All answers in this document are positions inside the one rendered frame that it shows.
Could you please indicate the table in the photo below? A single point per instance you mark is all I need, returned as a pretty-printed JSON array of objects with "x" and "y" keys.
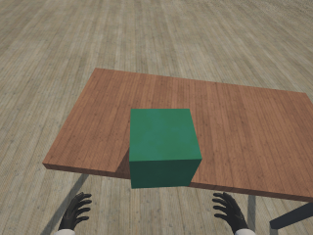
[{"x": 253, "y": 140}]

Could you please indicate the carton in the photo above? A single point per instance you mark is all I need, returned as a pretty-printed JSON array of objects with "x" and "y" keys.
[{"x": 163, "y": 148}]

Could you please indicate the right robot hand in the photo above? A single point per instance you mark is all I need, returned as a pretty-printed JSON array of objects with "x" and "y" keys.
[{"x": 234, "y": 217}]

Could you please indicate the left robot hand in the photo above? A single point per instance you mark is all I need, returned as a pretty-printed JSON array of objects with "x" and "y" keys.
[{"x": 70, "y": 217}]

